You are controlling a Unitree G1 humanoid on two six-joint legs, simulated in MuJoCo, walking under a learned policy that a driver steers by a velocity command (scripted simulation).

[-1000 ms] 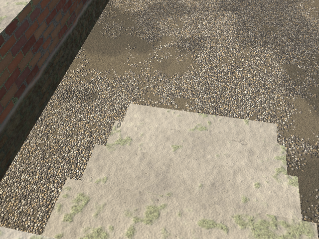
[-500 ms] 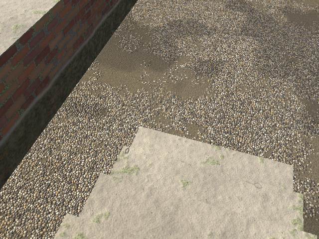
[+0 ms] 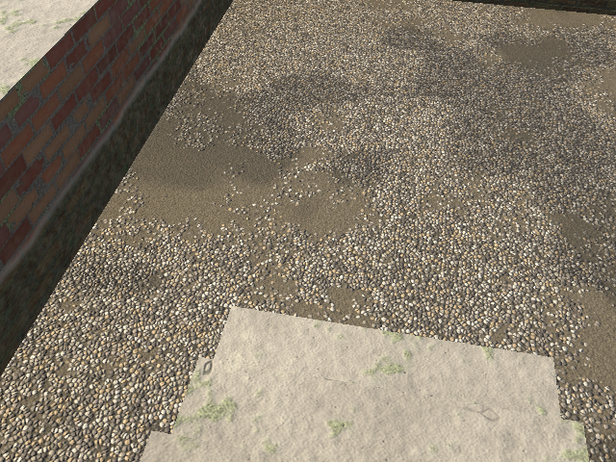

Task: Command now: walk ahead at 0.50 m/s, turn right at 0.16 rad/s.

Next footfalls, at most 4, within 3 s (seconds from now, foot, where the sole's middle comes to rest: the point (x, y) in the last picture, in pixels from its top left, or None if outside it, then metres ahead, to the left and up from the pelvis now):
0.10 right None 0.19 -0.09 -0.89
0.70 left None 0.56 0.08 -1.07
1.40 right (391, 433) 0.82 -0.30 -1.24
2.02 left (356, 353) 1.22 -0.26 -1.42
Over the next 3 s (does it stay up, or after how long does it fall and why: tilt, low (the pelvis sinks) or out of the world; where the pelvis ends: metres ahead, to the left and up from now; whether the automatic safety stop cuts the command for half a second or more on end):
stays up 1.47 -0.60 -0.83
